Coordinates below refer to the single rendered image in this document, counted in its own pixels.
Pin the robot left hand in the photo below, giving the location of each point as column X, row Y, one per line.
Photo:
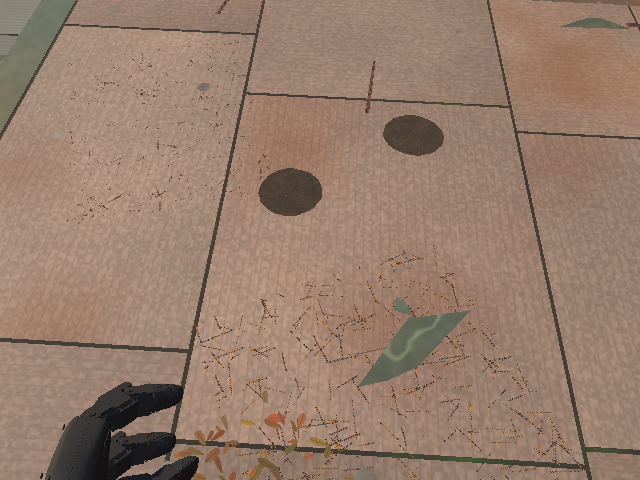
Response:
column 86, row 450

